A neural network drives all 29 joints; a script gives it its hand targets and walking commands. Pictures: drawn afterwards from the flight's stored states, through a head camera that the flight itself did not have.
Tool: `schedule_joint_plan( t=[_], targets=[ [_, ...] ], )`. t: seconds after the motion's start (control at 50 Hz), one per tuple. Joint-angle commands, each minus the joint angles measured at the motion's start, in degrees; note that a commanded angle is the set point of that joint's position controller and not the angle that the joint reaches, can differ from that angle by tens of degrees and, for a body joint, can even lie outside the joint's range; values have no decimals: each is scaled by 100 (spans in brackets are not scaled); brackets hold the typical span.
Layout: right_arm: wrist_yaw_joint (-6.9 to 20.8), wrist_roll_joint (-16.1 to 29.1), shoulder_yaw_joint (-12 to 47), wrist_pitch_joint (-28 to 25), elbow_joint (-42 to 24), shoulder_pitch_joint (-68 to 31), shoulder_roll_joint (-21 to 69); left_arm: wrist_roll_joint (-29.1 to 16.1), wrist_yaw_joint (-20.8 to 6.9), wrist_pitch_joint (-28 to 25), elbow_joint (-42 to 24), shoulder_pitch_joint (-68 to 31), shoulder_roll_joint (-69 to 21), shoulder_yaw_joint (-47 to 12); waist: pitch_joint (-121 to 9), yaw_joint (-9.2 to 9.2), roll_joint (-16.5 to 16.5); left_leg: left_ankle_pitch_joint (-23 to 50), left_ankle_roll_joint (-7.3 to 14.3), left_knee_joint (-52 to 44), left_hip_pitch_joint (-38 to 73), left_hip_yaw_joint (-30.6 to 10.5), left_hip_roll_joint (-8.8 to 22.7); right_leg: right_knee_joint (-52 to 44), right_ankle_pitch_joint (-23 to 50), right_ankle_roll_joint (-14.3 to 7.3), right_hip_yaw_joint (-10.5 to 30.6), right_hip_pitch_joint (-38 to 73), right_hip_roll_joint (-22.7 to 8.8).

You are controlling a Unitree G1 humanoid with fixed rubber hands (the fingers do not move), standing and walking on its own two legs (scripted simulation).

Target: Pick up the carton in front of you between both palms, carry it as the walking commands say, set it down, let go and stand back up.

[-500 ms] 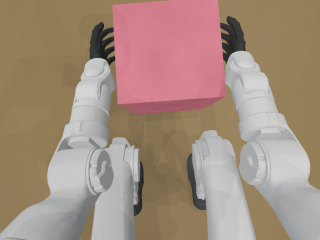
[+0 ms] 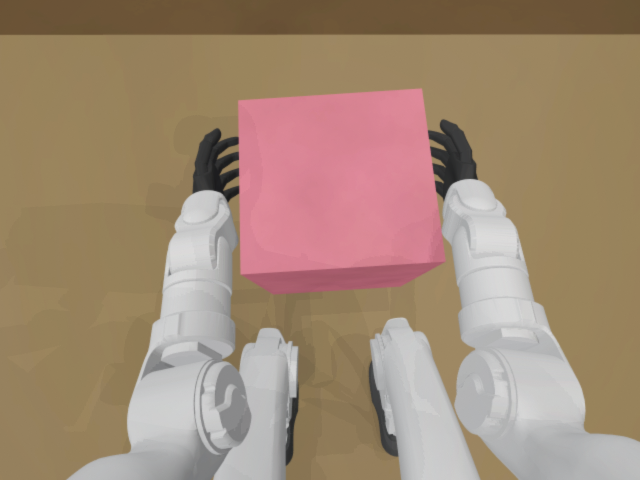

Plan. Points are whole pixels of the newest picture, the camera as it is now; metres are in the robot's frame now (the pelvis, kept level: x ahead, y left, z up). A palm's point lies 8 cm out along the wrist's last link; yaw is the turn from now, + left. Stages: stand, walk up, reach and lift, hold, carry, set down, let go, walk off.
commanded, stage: reach and lift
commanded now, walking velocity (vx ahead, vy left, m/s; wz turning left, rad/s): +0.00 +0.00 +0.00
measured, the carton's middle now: (334, 210) +0.45 -0.01 -0.12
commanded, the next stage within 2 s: hold in 1.96 s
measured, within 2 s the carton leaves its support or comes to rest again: neither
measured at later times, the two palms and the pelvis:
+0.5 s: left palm (144, 167) +0.41 +0.14 +0.12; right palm (525, 154) +0.40 -0.16 +0.12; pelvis +0.05 +0.00 +0.14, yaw +0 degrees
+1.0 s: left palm out of the picture +0.38 +0.15 +0.26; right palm out of the picture +0.37 -0.15 +0.26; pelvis +0.08 +0.00 +0.24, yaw +0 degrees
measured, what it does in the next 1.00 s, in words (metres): rises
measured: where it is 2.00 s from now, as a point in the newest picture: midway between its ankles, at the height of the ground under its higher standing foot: (336, 427)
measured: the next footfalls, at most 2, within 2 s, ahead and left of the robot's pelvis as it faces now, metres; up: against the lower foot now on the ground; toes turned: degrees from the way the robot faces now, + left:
none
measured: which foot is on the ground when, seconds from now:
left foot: down 0.00-1.00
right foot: down 0.00-1.00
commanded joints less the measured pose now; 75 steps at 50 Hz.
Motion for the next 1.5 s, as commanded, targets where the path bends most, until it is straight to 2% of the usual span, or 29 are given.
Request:
schedule_joint_plan(
  t=[0.0,0.3,0.56,0.7,0.84,0.9,0.96,1.04,1.1,1.26,1.48],
  targets=[
    [1385,929,3324,-35,111,-3255,6155,-892,-1496,29,308,-3248,-6225,-3451,-5029,-111,-98,1079,3,-1346,3022,447,-676,-1273,1206,-27,-485,3671,686],
    [1351,740,3411,-154,65,-1775,6317,-659,-1487,-84,353,-1663,-6312,-3452,-3540,-43,-118,1287,101,-3019,4770,71,-565,-2902,1366,-111,-114,5371,588],
    [1344,639,3697,-68,-293,-547,6355,-560,-1552,23,27,-414,-6360,-3730,-2407,-10,-124,1992,170,-4653,6751,-222,-369,-4493,2035,-179,148,7319,446],
    [1377,663,3880,222,-575,25,6400,-601,-1618,321,-280,168,-6339,-3938,-1679,4,-112,2505,190,-5581,7871,-306,-267,-5401,2509,-186,226,8413,358],
    [1419,776,4112,721,-1124,427,6367,-684,-1711,825,-816,573,-6262,-4169,-929,31,-120,2855,193,-6450,8939,-318,-147,-6292,2819,-154,234,9453,254],
    [1431,783,4148,975,-1342,503,6282,-698,-1757,1070,-1041,686,-6196,-4206,-513,18,-110,2791,177,-6798,9272,-310,-126,-6662,2733,-163,227,9779,229],
    [1452,678,3936,1193,-1317,593,6192,-610,-1798,1284,-1029,744,-6024,-4001,49,-1,-125,2377,175,-7077,9357,-270,-105,-6956,2323,-191,204,9865,215],
    [1514,473,3495,1324,-1096,434,6069,-387,-1861,1411,-841,546,-5873,-3562,577,18,-99,1738,215,-7274,9287,-200,-71,-7133,1752,-226,140,9854,177],
    [1557,466,3461,1311,-1127,78,6129,-371,-1898,1394,-877,181,-5962,-3529,501,21,-75,1569,231,-7281,9350,-184,-55,-7133,1608,-234,119,9923,162],
    [1565,482,3559,1301,-1259,-233,6169,-368,-1919,1385,-986,-100,-6004,-3585,180,27,-98,1688,218,-7302,9558,-157,-66,-7139,1683,-198,101,10154,186],
    [1517,551,3705,1410,-1613,264,6052,-456,-1866,1495,-1368,390,-5860,-3752,72,36,-115,2438,159,-7429,9921,-160,-102,-7284,2395,-152,116,10459,226]
  ],
)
